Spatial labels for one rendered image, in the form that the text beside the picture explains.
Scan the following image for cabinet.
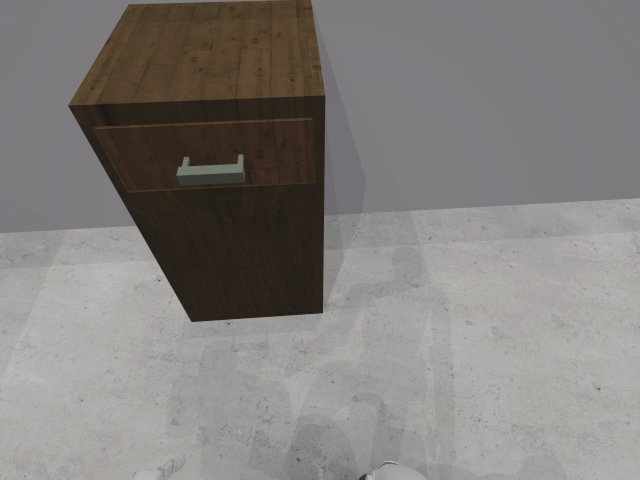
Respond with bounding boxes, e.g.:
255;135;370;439
68;0;325;322

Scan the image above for drawer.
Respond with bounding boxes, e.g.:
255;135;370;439
96;118;313;191

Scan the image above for robot left hand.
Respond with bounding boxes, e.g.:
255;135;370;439
133;453;186;480

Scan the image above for right robot shin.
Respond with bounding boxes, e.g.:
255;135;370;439
374;461;400;471

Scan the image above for handle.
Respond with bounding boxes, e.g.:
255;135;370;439
176;154;245;186

